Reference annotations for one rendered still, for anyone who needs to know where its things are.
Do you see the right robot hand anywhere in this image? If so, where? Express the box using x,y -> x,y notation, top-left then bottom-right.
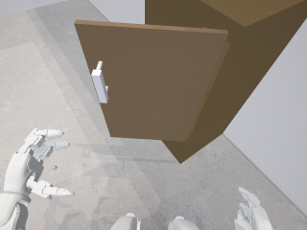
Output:
234,187 -> 274,230

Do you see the robot left forearm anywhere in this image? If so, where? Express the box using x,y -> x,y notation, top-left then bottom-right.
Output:
0,192 -> 31,230

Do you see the handle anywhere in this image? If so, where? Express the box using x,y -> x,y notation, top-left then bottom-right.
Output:
91,61 -> 108,104

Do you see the robot left thigh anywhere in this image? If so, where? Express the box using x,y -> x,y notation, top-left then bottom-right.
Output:
110,216 -> 142,230

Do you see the left robot hand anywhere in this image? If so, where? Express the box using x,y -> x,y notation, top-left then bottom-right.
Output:
3,128 -> 75,200

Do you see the cupboard door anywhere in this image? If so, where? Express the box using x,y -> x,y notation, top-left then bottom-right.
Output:
74,19 -> 228,142

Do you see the robot right shin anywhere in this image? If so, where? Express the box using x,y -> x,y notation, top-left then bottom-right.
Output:
174,216 -> 184,221

